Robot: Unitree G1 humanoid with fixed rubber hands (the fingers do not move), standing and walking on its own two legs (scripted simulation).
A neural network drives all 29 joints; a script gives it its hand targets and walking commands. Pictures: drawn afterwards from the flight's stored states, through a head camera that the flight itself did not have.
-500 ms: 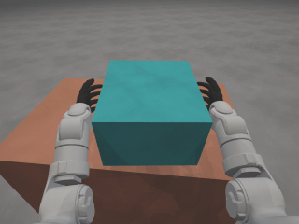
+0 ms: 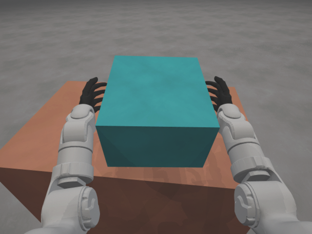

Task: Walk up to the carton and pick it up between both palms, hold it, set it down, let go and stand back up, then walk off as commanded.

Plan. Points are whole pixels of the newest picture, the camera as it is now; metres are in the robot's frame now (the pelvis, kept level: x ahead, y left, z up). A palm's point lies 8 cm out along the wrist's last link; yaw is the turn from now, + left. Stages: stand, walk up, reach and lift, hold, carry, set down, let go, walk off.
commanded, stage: set down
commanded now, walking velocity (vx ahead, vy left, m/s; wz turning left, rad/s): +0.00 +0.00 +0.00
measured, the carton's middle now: (155, 107) +0.43 +0.00 +0.15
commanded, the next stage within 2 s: none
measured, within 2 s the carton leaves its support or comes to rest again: neither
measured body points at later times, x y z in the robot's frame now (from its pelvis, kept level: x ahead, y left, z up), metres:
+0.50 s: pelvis +0.04 +0.01 +0.00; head +0.01 +0.02 +0.45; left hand +0.45 +0.17 +0.16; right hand +0.43 -0.18 +0.15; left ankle +0.02 +0.11 -0.74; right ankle +0.05 -0.09 -0.74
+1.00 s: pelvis +0.03 +0.01 +0.00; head +0.02 +0.02 +0.45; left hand +0.45 +0.17 +0.12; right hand +0.42 -0.18 +0.12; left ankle +0.02 +0.11 -0.74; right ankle +0.05 -0.09 -0.74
